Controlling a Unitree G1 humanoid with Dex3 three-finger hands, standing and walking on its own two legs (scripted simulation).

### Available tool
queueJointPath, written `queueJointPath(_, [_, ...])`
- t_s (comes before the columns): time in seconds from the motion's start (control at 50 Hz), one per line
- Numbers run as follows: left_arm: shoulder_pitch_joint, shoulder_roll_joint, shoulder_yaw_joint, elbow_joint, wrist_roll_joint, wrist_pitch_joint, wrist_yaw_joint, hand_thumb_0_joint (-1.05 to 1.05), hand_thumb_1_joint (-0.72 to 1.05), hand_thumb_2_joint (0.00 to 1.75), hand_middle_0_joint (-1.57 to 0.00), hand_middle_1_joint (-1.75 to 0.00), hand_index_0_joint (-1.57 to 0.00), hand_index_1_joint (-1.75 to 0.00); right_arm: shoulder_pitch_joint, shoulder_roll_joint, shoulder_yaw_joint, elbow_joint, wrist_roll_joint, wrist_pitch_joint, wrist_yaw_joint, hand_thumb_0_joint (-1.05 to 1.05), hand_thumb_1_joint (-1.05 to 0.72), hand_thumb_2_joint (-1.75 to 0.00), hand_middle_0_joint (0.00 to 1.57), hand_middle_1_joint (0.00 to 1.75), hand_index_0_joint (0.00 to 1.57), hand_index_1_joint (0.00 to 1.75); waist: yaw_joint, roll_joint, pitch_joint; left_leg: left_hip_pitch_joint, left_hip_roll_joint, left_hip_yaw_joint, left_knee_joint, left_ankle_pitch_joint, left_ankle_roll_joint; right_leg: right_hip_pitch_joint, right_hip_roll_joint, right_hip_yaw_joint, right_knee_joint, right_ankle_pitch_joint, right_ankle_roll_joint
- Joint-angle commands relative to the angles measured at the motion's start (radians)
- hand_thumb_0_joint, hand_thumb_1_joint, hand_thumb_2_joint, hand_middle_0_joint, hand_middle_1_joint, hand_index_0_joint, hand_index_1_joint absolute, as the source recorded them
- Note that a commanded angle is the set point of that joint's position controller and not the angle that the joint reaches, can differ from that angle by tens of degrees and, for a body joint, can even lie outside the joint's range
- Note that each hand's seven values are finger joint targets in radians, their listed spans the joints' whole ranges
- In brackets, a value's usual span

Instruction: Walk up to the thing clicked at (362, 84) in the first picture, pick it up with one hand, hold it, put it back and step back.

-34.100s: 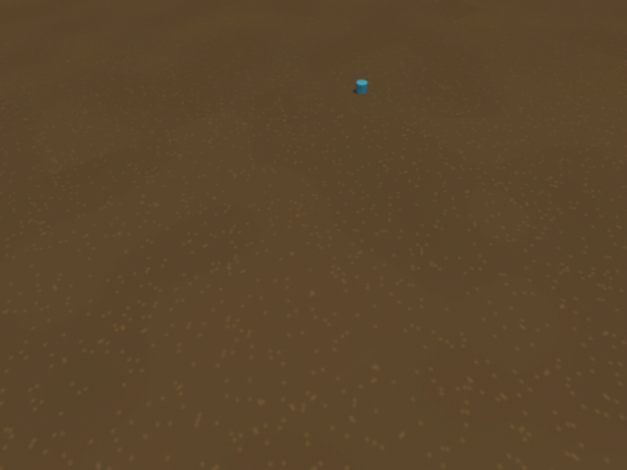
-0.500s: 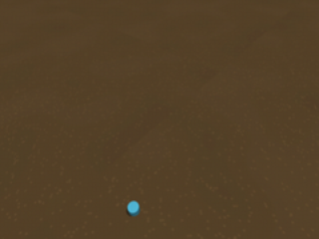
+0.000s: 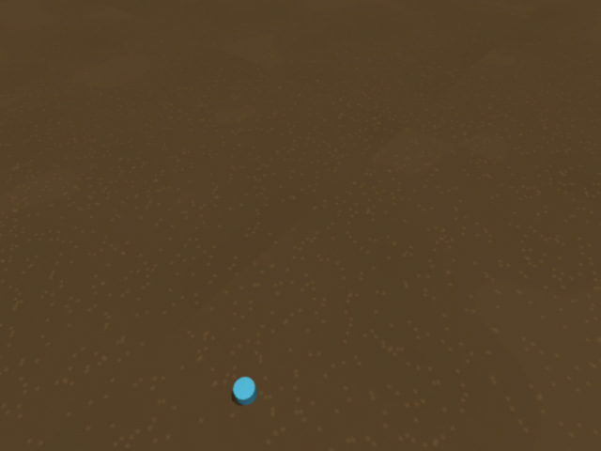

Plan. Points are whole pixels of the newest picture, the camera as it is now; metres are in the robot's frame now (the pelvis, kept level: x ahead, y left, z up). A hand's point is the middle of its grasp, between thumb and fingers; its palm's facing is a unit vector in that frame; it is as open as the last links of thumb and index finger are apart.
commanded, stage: stand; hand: left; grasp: from above
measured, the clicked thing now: (245, 391) +0.42 +0.23 -0.75
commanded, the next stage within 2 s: step back in 1.08 s
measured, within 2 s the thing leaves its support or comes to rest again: neither
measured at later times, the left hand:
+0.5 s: hand out of the picture +0.07 +0.23 -0.17, palm faces +0.00 -0.95 -0.30, open 7.4 cm
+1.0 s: hand out of the picture +0.09 +0.24 -0.16, palm faces -0.01 -0.94 -0.33, open 7.4 cm
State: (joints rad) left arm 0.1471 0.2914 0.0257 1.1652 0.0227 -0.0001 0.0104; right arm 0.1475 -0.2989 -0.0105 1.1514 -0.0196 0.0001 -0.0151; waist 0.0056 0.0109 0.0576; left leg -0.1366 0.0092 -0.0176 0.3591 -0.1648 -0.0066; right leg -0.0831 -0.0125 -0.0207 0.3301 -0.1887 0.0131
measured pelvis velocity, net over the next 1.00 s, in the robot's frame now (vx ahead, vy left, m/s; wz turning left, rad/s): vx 0.01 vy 0.00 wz -0.01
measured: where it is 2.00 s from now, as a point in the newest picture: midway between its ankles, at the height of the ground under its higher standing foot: outside the picture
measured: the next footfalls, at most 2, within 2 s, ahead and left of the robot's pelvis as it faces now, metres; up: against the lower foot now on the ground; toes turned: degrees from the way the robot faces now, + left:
right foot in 1.68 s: -0.10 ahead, -0.13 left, +0.00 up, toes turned -3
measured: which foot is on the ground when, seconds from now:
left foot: down 0.00-1.00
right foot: down 0.00-1.00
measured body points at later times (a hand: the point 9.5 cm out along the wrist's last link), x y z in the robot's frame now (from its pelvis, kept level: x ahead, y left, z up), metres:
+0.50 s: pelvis +0.02 +0.00 +0.00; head +0.02 +0.00 +0.45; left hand +0.07 +0.28 -0.14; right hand +0.07 -0.28 -0.14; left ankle +0.02 +0.12 -0.75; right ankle +0.00 -0.13 -0.75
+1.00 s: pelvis +0.01 +0.00 +0.00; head +0.01 +0.00 +0.45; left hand +0.09 +0.29 -0.13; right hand +0.08 -0.30 -0.13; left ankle +0.02 +0.12 -0.75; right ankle +0.00 -0.13 -0.75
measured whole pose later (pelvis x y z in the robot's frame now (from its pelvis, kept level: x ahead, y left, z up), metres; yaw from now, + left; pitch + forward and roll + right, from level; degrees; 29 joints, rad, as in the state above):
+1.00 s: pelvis +0.01 +0.00 +0.00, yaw -1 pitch -3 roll +0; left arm 0.11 0.33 0.02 1.14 0.02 -0.01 0.00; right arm 0.11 -0.33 -0.01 1.14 -0.02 -0.01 -0.01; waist 0.00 0.00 0.05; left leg -0.11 0.01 0.00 0.33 -0.17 -0.01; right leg -0.07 -0.01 -0.01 0.31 -0.19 0.01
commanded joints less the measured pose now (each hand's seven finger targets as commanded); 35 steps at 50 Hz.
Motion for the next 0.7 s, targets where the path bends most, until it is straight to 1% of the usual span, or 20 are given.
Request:
queueJointPath(0.0, [-0.021,0.179,0.034,-0.05,-0.006,-0.02,0.017,0.0,0.9,0.9,-0.2,-0.3,-0.2,-0.3,-0.03,-0.178,-0.024,-0.056,0.003,-0.024,-0.011,0.0,-0.9,-0.9,0.2,0.3,0.2,0.3,-0.002,0.001,-0.055,0.025,0.101,-0.083,-0.066,0.112,0.034,-0.008,-0.108,0.095,-0.057,0.122,-0.024])
queueJointPath(0.02, [-0.015,0.165,0.029,-0.044,-0.006,-0.018,0.017,0.0,0.9,0.9,-0.2,-0.3,-0.2,-0.3,-0.033,-0.163,-0.02,-0.053,0.005,-0.023,-0.011,0.0,-0.9,-0.9,0.2,0.3,0.2,0.3,-0.001,-0.001,-0.05,0.031,0.101,-0.085,-0.071,0.127,0.033,-0.01,-0.104,0.087,-0.053,0.116,-0.025])
queueJointPath(0.04, [-0.009,0.163,0.029,-0.04,-0.007,-0.017,0.016,0.0,0.9,0.9,-0.2,-0.3,-0.2,-0.3,-0.03,-0.168,-0.02,-0.049,0.005,-0.023,-0.011,0.0,-0.9,-0.9,0.2,0.3,0.2,0.3,0.0,0.002,-0.047,0.032,0.1,-0.081,-0.069,0.114,0.034,-0.013,-0.103,0.093,-0.06,0.113,-0.023])
queueJointPath(0.06, [-0.018,0.16,0.028,-0.044,-0.007,-0.016,0.017,0.0,0.9,0.9,-0.2,-0.3,-0.2,-0.3,-0.025,-0.16,-0.019,-0.049,0.005,-0.023,-0.011,0.0,-0.9,-0.9,0.2,0.3,0.2,0.3,-0.004,-0.004,-0.054,0.032,0.103,-0.079,-0.067,0.138,0.033,-0.001,-0.105,0.089,-0.055,0.136,-0.026])
queueJointPath(0.08, [-0.007,0.15,0.025,-0.036,-0.009,-0.013,0.016,0.0,0.9,0.9,-0.2,-0.3,-0.2,-0.3,-0.023,-0.155,-0.016,-0.041,0.007,-0.022,-0.012,0.0,-0.9,-0.9,0.2,0.3,0.2,0.3,-0.001,-0.004,-0.045,0.036,0.099,-0.077,-0.071,0.131,0.03,-0.013,-0.1,0.089,-0.057,0.123,-0.023])
queueJointPath(0.12, [-0.011,0.161,0.028,-0.04,-0.008,-0.015,0.016,0.0,0.9,0.9,-0.2,-0.3,-0.2,-0.3,-0.029,-0.162,-0.018,-0.043,0.005,-0.023,-0.012,0.0,-0.9,-0.9,0.2,0.3,0.2,0.3,0.001,-0.002,-0.044,0.039,0.101,-0.078,-0.069,0.142,0.031,-0.008,-0.103,0.09,-0.057,0.134,-0.022])
queueJointPath(0.14, [-0.019,0.159,0.029,-0.042,-0.005,-0.014,0.017,0.0,0.9,0.9,-0.2,-0.3,-0.2,-0.3,-0.025,-0.154,-0.016,-0.044,0.005,-0.021,-0.013,0.0,-0.9,-0.9,0.2,0.3,0.2,0.3,-0.005,-0.005,-0.047,0.031,0.099,-0.071,-0.071,0.131,0.031,-0.006,-0.103,0.091,-0.058,0.136,-0.021])
queueJointPath(0.2, [-0.01,0.153,0.028,-0.038,-0.006,-0.014,0.018,0.0,0.9,0.9,-0.2,-0.3,-0.2,-0.3,-0.038,-0.165,-0.02,-0.044,0.005,-0.023,-0.015,0.0,-0.9,-0.9,0.2,0.3,0.2,0.3,0.001,-0.001,-0.042,0.05,0.104,-0.077,-0.07,0.151,0.031,-0.016,-0.101,0.09,-0.056,0.128,-0.022])
queueJointPath(0.24, [-0.019,0.155,0.029,-0.043,-0.005,-0.013,0.018,0.0,0.9,0.9,-0.2,-0.3,-0.2,-0.3,-0.032,-0.163,-0.02,-0.045,0.003,-0.023,-0.015,0.0,-0.9,-0.9,0.2,0.3,0.2,0.3,-0.005,-0.005,-0.04,0.038,0.102,-0.07,-0.07,0.144,0.029,-0.013,-0.101,0.091,-0.057,0.131,-0.022])
queueJointPath(0.28, [-0.023,0.171,0.034,-0.049,-0.004,-0.016,0.018,0.0,0.9,0.9,-0.2,-0.3,-0.2,-0.3,-0.045,-0.178,-0.024,-0.05,0.001,-0.025,-0.015,0.0,-0.9,-0.9,0.2,0.3,0.2,0.3,0.0,-0.002,-0.03,0.027,0.101,-0.072,-0.075,0.131,0.029,-0.016,-0.102,0.09,-0.058,0.123,-0.019])
queueJointPath(0.3, [-0.032,0.184,0.038,-0.053,-0.005,-0.018,0.018,0.0,0.9,0.9,-0.2,-0.3,-0.2,-0.3,-0.046,-0.183,-0.027,-0.054,0.001,-0.029,-0.015,0.0,-0.9,-0.9,0.2,0.3,0.2,0.3,-0.003,-0.008,-0.041,0.033,0.104,-0.074,-0.074,0.143,0.027,-0.007,-0.106,0.095,-0.055,0.131,-0.02])
queueJointPath(0.34, [-0.026,0.157,0.032,-0.046,-0.006,-0.018,0.018,0.0,0.9,0.9,-0.2,-0.3,-0.2,-0.3,-0.041,-0.159,-0.022,-0.048,0.004,-0.027,-0.014,0.0,-0.9,-0.9,0.2,0.3,0.2,0.3,-0.002,-0.004,-0.057,0.044,0.106,-0.072,-0.067,0.154,0.032,-0.001,-0.105,0.089,-0.053,0.143,-0.02])
queueJointPath(0.36, [-0.03,0.162,0.032,-0.049,-0.005,-0.018,0.018,0.0,0.9,0.9,-0.2,-0.3,-0.2,-0.3,-0.044,-0.158,-0.022,-0.051,0.003,-0.026,-0.014,0.0,-0.9,-0.9,0.2,0.3,0.2,0.3,-0.003,-0.013,-0.049,0.043,0.105,-0.071,-0.07,0.16,0.03,-0.007,-0.103,0.088,-0.05,0.143,-0.02])
queueJointPath(0.38, [-0.033,0.18,0.038,-0.057,-0.004,-0.022,0.018,0.0,0.9,0.9,-0.2,-0.3,-0.2,-0.3,-0.045,-0.186,-0.031,-0.059,0.002,-0.029,-0.014,0.0,-0.9,-0.9,0.2,0.3,0.2,0.3,-0.004,-0.008,-0.059,0.049,0.108,-0.071,-0.063,0.175,0.031,0.001,-0.108,0.092,-0.052,0.161,-0.02])
queueJointPath(0.42, [-0.03,0.179,0.038,-0.052,-0.005,-0.024,0.017,0.0,0.9,0.9,-0.2,-0.3,-0.2,-0.3,-0.051,-0.182,-0.03,-0.057,0.002,-0.03,-0.014,0.0,-0.9,-0.9,0.2,0.3,0.2,0.3,-0.002,-0.007,-0.059,0.054,0.109,-0.07,-0.06,0.167,0.034,0.001,-0.109,0.093,-0.052,0.162,-0.02])
queueJointPath(0.44, [-0.04,0.191,0.04,-0.058,-0.004,-0.024,0.017,0.0,0.9,0.9,-0.2,-0.3,-0.2,-0.3,-0.047,-0.183,-0.029,-0.059,0.001,-0.029,-0.014,0.0,-0.9,-0.9,0.2,0.3,0.2,0.3,-0.006,-0.01,-0.055,0.046,0.108,-0.07,-0.067,0.165,0.029,-0.003,-0.108,0.091,-0.052,0.156,-0.02])
queueJointPath(0.48, [-0.039,0.196,0.042,-0.063,-0.005,-0.027,0.018,0.0,0.9,0.9,-0.2,-0.3,-0.2,-0.3,-0.056,-0.194,-0.033,-0.063,0.003,-0.031,-0.014,0.0,-0.9,-0.9,0.2,0.3,0.2,0.3,-0.003,-0.002,-0.069,0.06,0.112,-0.072,-0.058,0.179,0.034,0.001,-0.112,0.095,-0.054,0.178,-0.019])
queueJointPath(0.5, [-0.048,0.194,0.042,-0.065,-0.005,-0.027,0.018,0.0,0.9,0.9,-0.2,-0.3,-0.2,-0.3,-0.056,-0.187,-0.032,-0.065,0.003,-0.03,-0.013,0.0,-0.9,-0.9,0.2,0.3,0.2,0.3,-0.005,-0.011,-0.066,0.056,0.112,-0.071,-0.058,0.185,0.033,0.0,-0.11,0.088,-0.05,0.179,-0.021])
queueJointPath(0.58, [-0.045,0.202,0.041,-0.066,-0.005,-0.025,0.015,0.0,0.9,0.9,-0.2,-0.3,-0.2,-0.3,-0.059,-0.202,-0.034,-0.066,0.004,-0.03,-0.011,0.0,-0.9,-0.9,0.2,0.3,0.2,0.3,-0.004,-0.003,-0.052,0.048,0.112,-0.074,-0.071,0.143,0.03,-0.004,-0.11,0.092,-0.057,0.141,-0.022])
queueJointPath(0.68, [-0.064,0.221,0.042,-0.081,-0.007,-0.027,0.014,0.0,0.9,0.9,-0.2,-0.3,-0.2,-0.3,-0.064,-0.217,-0.034,-0.073,0.005,-0.031,-0.009,0.0,-0.9,-0.9,0.2,0.3,0.2,0.3,-0.008,0.002,-0.072,0.057,0.117,-0.073,-0.068,0.171,0.03,0.0,-0.115,0.097,-0.054,0.166,-0.025])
